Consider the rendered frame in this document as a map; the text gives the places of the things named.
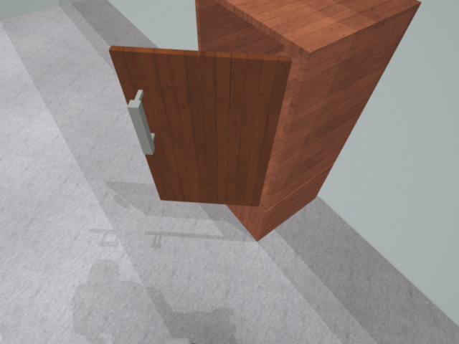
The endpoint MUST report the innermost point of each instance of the handle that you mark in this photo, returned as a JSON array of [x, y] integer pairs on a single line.
[[138, 117]]

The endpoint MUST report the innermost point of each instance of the cupboard door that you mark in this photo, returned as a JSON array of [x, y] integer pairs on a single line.
[[214, 115]]

